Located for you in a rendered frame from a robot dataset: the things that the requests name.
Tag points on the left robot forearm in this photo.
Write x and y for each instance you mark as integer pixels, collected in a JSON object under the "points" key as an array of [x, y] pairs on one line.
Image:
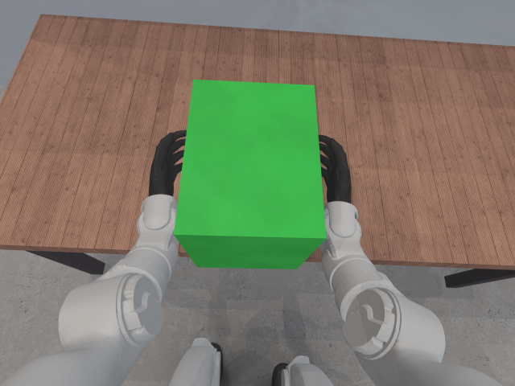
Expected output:
{"points": [[155, 253]]}

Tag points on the carton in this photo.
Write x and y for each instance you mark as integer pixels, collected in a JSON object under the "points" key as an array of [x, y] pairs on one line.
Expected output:
{"points": [[251, 193]]}

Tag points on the left robot hand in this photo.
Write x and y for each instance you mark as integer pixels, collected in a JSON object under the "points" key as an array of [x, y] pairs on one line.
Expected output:
{"points": [[163, 169]]}

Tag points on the left robot foot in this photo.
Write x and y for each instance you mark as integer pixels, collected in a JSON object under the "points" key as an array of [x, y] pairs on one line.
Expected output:
{"points": [[221, 359]]}

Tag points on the right robot forearm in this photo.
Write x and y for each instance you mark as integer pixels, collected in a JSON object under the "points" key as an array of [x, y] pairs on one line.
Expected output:
{"points": [[345, 265]]}

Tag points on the left robot shin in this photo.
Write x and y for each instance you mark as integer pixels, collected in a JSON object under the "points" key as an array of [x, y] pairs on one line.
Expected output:
{"points": [[202, 342]]}

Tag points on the left robot upper arm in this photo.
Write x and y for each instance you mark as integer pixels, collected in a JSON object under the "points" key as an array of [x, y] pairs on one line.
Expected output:
{"points": [[104, 328]]}

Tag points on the table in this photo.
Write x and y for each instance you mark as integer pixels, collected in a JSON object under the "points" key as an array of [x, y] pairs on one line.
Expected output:
{"points": [[428, 128]]}

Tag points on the right robot hand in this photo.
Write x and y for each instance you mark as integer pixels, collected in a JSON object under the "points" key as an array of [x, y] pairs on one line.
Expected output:
{"points": [[337, 175]]}

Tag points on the right robot upper arm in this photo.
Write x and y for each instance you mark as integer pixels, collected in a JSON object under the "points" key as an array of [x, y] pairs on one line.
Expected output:
{"points": [[400, 343]]}

